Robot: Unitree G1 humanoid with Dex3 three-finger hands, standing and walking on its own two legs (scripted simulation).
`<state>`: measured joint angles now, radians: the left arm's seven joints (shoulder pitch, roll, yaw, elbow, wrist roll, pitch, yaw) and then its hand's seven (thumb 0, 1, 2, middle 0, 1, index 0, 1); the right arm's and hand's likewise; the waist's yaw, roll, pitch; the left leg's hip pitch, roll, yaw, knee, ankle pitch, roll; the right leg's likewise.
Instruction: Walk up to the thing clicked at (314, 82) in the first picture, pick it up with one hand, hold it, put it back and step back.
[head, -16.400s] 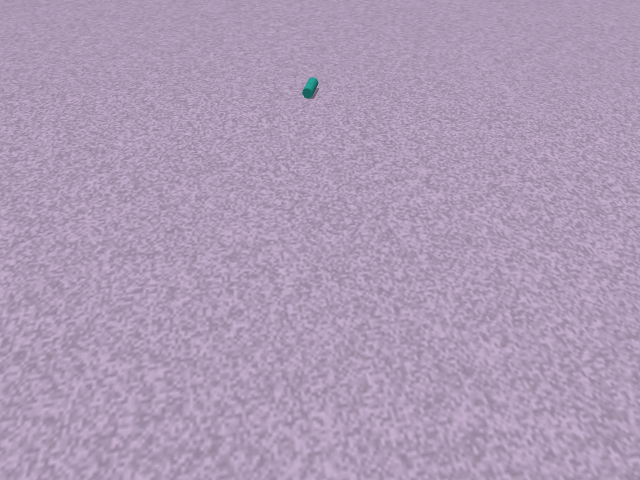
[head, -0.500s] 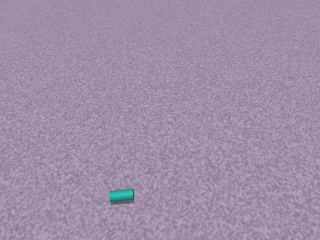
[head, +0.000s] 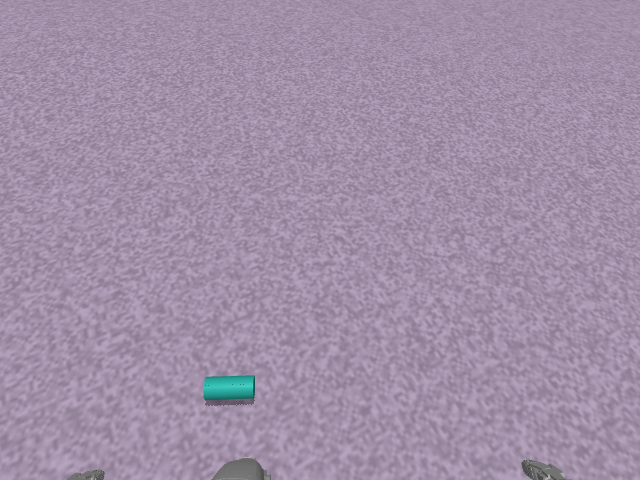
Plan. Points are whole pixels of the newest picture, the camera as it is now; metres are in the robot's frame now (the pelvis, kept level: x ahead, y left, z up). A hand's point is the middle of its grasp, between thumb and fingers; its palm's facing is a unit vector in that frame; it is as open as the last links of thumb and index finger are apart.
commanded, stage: walk up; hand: left
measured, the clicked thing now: (230, 387) +0.43 +0.23 -0.72
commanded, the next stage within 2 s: none
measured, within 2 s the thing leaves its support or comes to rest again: neither
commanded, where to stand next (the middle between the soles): +0.10 +0.03 m, yaw -1 degrees
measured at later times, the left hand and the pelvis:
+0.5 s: hand out of the picture +0.08 +0.26 -0.13, palm faces -0.03 -0.94 -0.34, open 7.4 cm; pelvis +0.00 +0.01 +0.03, yaw +0 degrees
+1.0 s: hand out of the picture +0.07 +0.26 -0.13, palm faces -0.03 -0.95 -0.32, open 7.4 cm; pelvis +0.01 +0.01 +0.03, yaw +0 degrees
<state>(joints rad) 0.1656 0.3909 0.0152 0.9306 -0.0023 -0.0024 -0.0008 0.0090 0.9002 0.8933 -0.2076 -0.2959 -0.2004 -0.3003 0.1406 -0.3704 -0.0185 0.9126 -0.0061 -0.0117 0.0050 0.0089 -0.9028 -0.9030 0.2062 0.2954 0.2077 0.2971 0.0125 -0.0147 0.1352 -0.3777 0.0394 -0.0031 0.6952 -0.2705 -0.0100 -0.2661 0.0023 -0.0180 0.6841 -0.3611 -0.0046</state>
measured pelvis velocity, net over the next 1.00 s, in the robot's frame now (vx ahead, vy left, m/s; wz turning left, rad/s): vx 0.01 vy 0.01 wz -0.01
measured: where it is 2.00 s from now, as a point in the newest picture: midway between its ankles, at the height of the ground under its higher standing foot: outside the picture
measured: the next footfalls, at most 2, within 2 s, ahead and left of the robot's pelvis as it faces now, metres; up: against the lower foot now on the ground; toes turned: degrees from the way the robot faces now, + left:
left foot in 1.48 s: +0.21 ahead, +0.13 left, +0.00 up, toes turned +0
right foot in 1.78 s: +0.08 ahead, -0.13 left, +0.00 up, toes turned -1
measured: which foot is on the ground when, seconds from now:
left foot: down 0.00-1.00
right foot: down 0.00-1.00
